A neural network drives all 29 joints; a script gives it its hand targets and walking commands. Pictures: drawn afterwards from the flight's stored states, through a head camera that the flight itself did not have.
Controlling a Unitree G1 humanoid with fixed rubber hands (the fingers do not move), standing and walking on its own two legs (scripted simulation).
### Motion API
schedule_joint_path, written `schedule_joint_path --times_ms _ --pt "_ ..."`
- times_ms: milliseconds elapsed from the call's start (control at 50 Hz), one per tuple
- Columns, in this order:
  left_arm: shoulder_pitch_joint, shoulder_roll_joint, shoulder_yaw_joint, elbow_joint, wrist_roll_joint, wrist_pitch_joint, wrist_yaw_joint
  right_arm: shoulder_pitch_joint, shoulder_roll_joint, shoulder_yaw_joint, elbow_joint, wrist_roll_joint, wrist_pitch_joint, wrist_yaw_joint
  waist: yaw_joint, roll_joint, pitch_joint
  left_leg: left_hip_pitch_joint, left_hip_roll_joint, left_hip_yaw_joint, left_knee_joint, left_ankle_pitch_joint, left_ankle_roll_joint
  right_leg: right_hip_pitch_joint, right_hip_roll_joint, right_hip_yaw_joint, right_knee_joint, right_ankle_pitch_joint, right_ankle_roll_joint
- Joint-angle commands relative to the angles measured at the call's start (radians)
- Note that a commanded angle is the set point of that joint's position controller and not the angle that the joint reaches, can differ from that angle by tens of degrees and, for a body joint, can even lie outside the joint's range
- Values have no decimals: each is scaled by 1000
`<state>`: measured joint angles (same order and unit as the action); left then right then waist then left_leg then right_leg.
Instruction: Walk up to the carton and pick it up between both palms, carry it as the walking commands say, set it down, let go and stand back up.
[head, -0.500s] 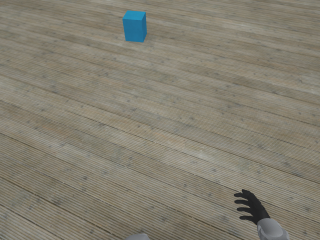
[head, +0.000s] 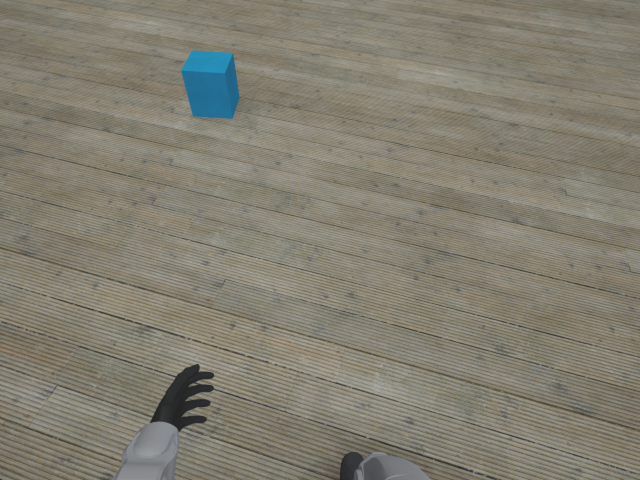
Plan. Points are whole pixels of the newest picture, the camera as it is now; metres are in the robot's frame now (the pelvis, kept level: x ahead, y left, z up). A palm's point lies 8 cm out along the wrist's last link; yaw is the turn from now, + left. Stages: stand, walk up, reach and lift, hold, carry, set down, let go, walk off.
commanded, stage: walk up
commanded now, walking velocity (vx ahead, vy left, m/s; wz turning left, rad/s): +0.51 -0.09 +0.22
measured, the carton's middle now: (212, 85) +2.01 +0.30 -0.63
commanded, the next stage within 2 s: none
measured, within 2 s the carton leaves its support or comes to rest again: neither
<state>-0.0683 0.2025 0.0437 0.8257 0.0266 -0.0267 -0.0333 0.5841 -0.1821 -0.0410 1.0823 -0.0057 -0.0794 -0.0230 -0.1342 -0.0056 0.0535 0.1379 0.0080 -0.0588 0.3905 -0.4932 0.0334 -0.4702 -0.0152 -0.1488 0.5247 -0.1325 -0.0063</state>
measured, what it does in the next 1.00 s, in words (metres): walks ahead: left foot, then right foot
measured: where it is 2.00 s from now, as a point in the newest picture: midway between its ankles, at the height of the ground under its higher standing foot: (268, 265)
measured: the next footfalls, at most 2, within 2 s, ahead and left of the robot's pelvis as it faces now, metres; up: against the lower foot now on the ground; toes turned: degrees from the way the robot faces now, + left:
left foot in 0.48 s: +0.39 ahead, +0.16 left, +0.00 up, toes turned +11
right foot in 0.92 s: +0.63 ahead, -0.12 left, +0.00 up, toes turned -5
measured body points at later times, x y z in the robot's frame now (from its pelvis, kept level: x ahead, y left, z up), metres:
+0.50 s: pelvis +0.27 +0.04 +0.00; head +0.30 +0.05 +0.45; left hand +0.13 +0.26 -0.14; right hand +0.49 -0.16 -0.10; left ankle +0.35 +0.15 -0.72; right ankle +0.13 -0.11 -0.70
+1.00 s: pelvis +0.51 -0.01 +0.01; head +0.54 -0.04 +0.46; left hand +0.64 +0.24 -0.10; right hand +0.48 -0.27 -0.15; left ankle +0.38 +0.14 -0.65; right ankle +0.59 -0.12 -0.72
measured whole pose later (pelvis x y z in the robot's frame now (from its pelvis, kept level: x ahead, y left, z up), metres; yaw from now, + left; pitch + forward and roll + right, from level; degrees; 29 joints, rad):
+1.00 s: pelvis +0.51 -0.01 +0.01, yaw +4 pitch +1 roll +2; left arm 0.12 0.21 0.05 0.89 0.03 -0.06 -0.01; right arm 0.41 -0.24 -0.05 1.02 -0.02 -0.05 0.00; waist -0.06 0.02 0.04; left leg -0.28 0.06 0.02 1.03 -0.45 -0.02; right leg -0.41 -0.11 -0.13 0.63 -0.23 -0.02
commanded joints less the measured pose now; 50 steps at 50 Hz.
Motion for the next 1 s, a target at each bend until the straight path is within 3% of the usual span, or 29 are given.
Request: schedule_joint_path --times_ms 0,20,40,80,120,180,220,280,360,400,420,440,460,480,500,540,580,600,640,760,800,820,840,880,900,920,940,960,980 --pt "470 212 77 86 23 -24 29 -24 -141 -27 -77 15 -15 -4 243 -12 -224 -524 104 -5 648 740 18 701 -201 229 -54 -37 -107" --pt "541 257 81 123 16 -25 29 -13 -78 -1 -120 21 -10 -6 253 -205 -315 -752 -40 40 1021 -51 5 797 -495 591 -144 41 -260" --pt "530 231 83 133 13 -33 28 -66 -109 -16 -121 6 -9 -3 235 -68 -331 -761 29 -32 1082 -13 18 719 -473 583 -184 2 -267" --pt "382 122 58 131 9 -52 26 -171 -84 -16 -150 -13 -9 12 183 19 -128 -750 107 -26 1019 98 11 460 -384 420 -253 -15 -243" --pt "339 86 39 128 -5 -63 29 -194 -71 -18 -164 -27 19 34 133 -6 -48 -706 126 -24 934 159 -11 310 -324 338 -332 -85 -192" --pt "394 88 21 130 -9 -90 18 -233 -42 -20 -164 -44 52 44 112 1 21 -711 143 7 776 249 -38 246 -330 270 -355 104 -165" --pt "430 101 17 131 -5 -97 16 -315 -28 -14 -189 -37 61 54 122 -41 42 -697 143 39 618 299 -45 235 -305 191 -361 183 -134" --pt "457 119 22 123 -3 -90 11 -456 -39 -3 -226 -18 62 77 150 -126 70 -608 102 105 382 387 -46 218 -244 90 -378 114 -80" --pt "569 139 24 161 -5 -67 19 -609 -42 10 -258 -17 52 85 198 -151 82 -602 66 162 237 387 -39 331 -250 99 -360 147 -86" --pt "579 143 19 194 -11 -51 25 -595 -67 9 -266 -20 38 84 167 -195 35 -502 55 181 191 335 -31 349 -215 51 -282 168 -86" --pt "569 148 17 197 -15 -46 25 -507 -96 -3 -237 -22 30 75 125 -143 -13 -366 33 208 143 334 -28 315 -192 14 -156 231 -76" --pt "570 143 11 193 -18 -45 25 -364 -137 -23 -184 -26 20 62 71 -52 -94 -168 14 230 103 313 -12 240 -155 -16 38 260 -59" --pt "568 123 0 172 -16 -50 29 -206 -216 -51 -143 -39 11 46 12 50 -206 48 151 64 105 234 33 82 -121 -14 274 83 -28" --pt "556 76 -6 125 -13 -55 34 -92 -336 -77 -139 -53 7 31 -23 260 -271 163 457 -434 -48 171 139 -167 -20 21 597 -379 9" --pt "551 106 4 98 -2 -50 39 -74 -349 -74 -136 -23 17 27 -3 228 -303 131 547 -574 -114 168 213 -237 -60 133 754 -401 -4" --pt "453 99 1 100 -4 -50 32 -234 -222 -45 -154 -13 4 32 64 109 -94 -105 413 -331 -132 276 171 -243 -134 161 725 -258 5" --pt "480 79 1 124 -1 -30 18 -317 -151 -25 -174 -13 -7 35 131 108 -31 -272 319 -152 -167 378 103 -130 -158 151 606 -190 36" --pt "484 73 2 127 2 -19 9 -315 -144 -21 -172 -14 -13 36 144 126 -30 -313 296 -102 -173 419 92 -86 -150 130 568 -165 46" --pt "420 75 9 107 2 -5 -3 -271 -152 -21 -158 -16 -25 36 137 145 -26 -316 286 -61 -194 446 90 -82 -145 105 491 -110 52" --pt "166 42 4 32 -7 3 -32 -195 -176 -24 -121 -19 -24 33 82 171 59 -323 268 30 -264 323 53 -22 -121 55 123 36 35" --pt "127 63 14 5 0 -5 -30 -170 -195 -31 -107 -15 -20 26 78 182 60 -304 268 30 -258 307 48 8 -118 49 83 29 31" --pt "125 72 19 -5 1 -12 -27 -166 -187 -30 -88 -11 -10 23 93 220 45 -305 229 60 -234 275 53 56 -112 41 76 6 32" --pt "160 87 24 5 3 -17 -18 -169 -190 -30 -85 -9 -2 21 116 187 31 -327 208 84 -179 249 47 133 -102 21 47 17 38" --pt "310 138 44 60 6 -30 4 -153 -177 -25 -82 -8 3 23 182 30 -46 -411 161 119 50 282 26 376 -83 -10 7 -38 34" --pt "457 201 65 98 13 -40 17 -131 -148 -17 -92 -15 2 23 236 -120 -140 -517 123 156 311 268 6 555 -176 121 -34 -117 4" --pt "594 331 90 108 18 -42 32 -115 -85 -8 -138 -3 -4 20 285 -391 -246 -783 7 172 672 -54 -37 703 -474 599 -209 -224 -112" --pt "628 357 96 128 -10 -28 36 -129 -126 -28 -144 -10 12 21 258 -226 -289 -816 43 41 840 -72 -27 655 -569 792 -299 -243 -140" --pt "535 310 87 116 -7 -28 40 -147 -138 -28 -141 -18 17 29 219 -136 -212 -813 77 6 886 22 -32 568 -529 726 -297 -200 -132" --pt "443 243 70 110 1 -36 42 -179 -124 -25 -136 -28 18 34 192 -97 -114 -801 110 2 869 129 -42 471 -467 587 -283 -104 -121"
